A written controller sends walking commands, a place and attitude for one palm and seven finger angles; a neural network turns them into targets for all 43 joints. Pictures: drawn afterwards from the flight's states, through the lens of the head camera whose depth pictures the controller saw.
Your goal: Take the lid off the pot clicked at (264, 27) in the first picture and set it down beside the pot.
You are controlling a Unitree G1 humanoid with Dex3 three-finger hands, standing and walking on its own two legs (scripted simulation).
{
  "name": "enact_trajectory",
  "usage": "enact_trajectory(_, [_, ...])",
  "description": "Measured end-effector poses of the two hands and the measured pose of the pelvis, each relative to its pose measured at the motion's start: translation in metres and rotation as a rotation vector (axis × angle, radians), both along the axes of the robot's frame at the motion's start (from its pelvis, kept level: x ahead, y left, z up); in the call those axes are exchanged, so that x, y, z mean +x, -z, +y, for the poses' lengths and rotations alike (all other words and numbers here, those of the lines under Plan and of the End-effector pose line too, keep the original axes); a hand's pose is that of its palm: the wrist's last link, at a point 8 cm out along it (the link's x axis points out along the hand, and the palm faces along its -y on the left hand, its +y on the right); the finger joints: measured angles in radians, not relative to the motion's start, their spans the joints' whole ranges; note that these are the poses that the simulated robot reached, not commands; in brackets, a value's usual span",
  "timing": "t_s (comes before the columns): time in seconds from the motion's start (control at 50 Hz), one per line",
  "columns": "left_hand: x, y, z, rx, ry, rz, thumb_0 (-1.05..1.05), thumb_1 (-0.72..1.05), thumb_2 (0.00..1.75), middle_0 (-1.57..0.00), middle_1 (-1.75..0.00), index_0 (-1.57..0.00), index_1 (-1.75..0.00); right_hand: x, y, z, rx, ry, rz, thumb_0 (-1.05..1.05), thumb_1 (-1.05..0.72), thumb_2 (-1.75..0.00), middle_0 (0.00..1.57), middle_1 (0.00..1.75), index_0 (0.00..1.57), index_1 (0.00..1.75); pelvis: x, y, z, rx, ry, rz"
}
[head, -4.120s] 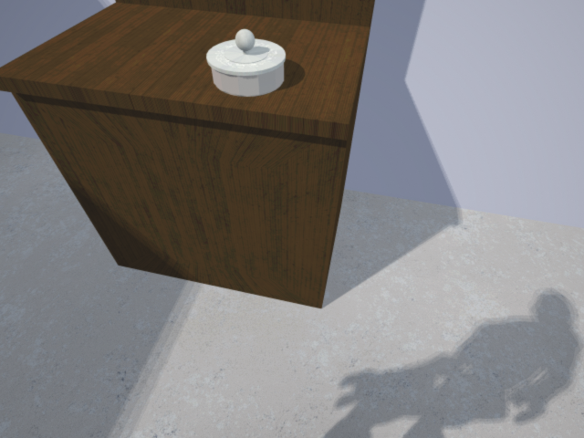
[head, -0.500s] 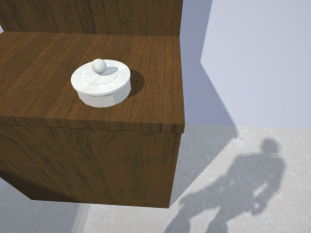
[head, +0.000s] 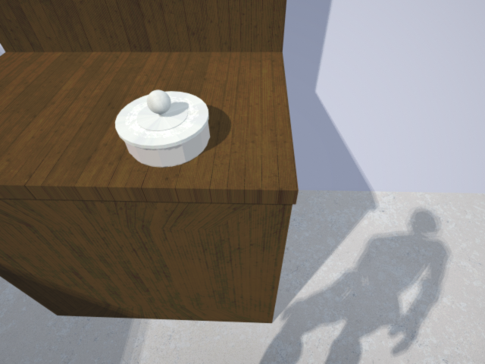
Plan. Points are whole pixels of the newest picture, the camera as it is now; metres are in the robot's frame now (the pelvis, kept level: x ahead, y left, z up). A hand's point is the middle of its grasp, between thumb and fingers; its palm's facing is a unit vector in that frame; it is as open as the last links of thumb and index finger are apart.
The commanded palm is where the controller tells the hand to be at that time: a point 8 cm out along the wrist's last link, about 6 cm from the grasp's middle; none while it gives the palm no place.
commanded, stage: look again from close up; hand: left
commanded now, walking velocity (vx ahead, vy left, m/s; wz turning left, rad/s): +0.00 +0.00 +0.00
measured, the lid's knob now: (159, 102) +0.53 +0.18 +0.17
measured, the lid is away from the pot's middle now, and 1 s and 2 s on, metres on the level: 0.00 0.00 0.00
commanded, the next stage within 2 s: shuffle to correct the standing spot in 1.02 s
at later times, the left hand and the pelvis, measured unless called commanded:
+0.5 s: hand out of the picture +0.03 +0.17 -0.17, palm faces +0.01 -0.98 -0.21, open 7.4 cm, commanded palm none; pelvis +0.02 -0.01 +0.00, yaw -1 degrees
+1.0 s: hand out of the picture +0.03 +0.16 -0.17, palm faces +0.02 -0.98 -0.20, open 7.4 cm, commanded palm none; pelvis +0.02 -0.02 +0.00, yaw +0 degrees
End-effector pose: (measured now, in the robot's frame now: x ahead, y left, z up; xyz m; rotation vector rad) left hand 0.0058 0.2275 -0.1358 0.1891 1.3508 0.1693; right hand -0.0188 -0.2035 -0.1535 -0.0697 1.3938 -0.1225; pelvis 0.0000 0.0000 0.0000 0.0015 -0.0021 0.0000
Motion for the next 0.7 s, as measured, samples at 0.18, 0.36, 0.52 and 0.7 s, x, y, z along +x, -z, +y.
enact_trajectory(0.18, [0.017,0.0,0.001,-0.003,0.003,-0.021,0.0,0.91,0.9,-0.2,-0.3,-0.2,-0.3,0.019,-0.003,-0.01,-0.036,-0.009,-0.021,0.02,-0.93,-0.9,0.2,0.29,0.2,0.3,0.007,-0.001,0.002,0.009,0.007,0.0])
enact_trajectory(0.36, [0.022,0.005,-0.006,-0.021,0.002,-0.006,0.0,0.91,0.9,-0.2,-0.3,-0.2,-0.3,0.037,-0.01,-0.023,-0.071,-0.013,-0.036,0.01,-0.92,-0.9,0.2,0.29,0.19,0.3,0.013,-0.002,-0.004,0.009,0.01,0.003])
enact_trajectory(0.52, [0.022,0.006,-0.011,-0.028,-0.001,0.003,0.0,0.91,0.9,-0.2,-0.3,-0.2,-0.3,0.047,-0.012,-0.03,-0.081,-0.018,-0.04,0.01,-0.92,-0.9,0.2,0.29,0.19,0.3,0.016,-0.002,-0.009,0.008,0.009,0.003])
enact_trajectory(0.7, [0.023,0.004,-0.015,-0.026,-0.005,0.001,0.0,0.91,0.9,-0.2,-0.3,-0.2,-0.3,0.049,-0.012,-0.035,-0.08,-0.021,-0.033,0.01,-0.92,-0.9,0.2,0.29,0.19,0.3,0.018,-0.003,-0.014,0.008,0.006,0.003])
